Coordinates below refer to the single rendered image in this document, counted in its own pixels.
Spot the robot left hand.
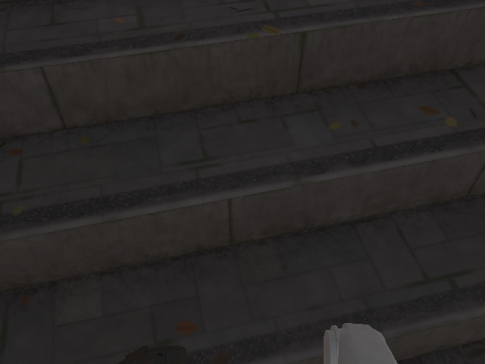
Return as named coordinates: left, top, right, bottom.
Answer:
left=118, top=346, right=186, bottom=364

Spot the right robot thigh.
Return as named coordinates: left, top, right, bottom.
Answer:
left=324, top=323, right=398, bottom=364

